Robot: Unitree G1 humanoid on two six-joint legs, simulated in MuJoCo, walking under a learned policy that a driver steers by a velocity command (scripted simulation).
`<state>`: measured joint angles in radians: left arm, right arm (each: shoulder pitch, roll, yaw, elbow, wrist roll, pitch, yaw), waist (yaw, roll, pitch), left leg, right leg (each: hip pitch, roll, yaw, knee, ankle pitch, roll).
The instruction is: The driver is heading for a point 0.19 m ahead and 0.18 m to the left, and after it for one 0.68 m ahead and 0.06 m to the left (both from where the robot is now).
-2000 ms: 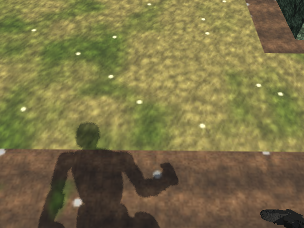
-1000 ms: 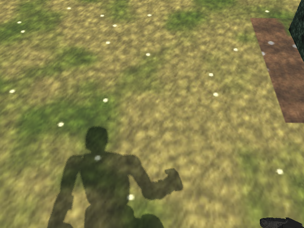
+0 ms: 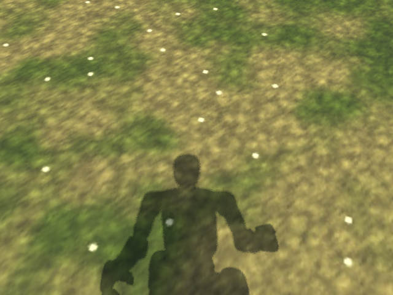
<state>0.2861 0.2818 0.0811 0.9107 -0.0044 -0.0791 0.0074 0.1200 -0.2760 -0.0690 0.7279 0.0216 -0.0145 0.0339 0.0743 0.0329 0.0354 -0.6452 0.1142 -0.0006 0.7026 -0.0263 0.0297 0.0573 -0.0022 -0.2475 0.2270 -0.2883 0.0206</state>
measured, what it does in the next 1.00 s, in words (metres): walks ahead: left foot, then right foot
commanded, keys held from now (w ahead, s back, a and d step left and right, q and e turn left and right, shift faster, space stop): w+q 0.04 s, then q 0.18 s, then no key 0.78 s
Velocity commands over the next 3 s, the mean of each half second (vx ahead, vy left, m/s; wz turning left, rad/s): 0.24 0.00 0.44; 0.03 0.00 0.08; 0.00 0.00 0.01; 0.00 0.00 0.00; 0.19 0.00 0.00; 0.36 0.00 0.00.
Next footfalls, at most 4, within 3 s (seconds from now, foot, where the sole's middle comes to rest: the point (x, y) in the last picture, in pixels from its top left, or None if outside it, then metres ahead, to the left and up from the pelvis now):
0.10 left None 0.22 0.13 -0.77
0.58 right None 0.35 -0.08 -0.77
2.78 right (223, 246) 0.65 -0.03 -0.77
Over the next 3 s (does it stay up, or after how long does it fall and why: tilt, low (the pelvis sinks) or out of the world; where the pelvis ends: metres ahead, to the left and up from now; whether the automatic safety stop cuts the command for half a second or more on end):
stays up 0.55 0.04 0.01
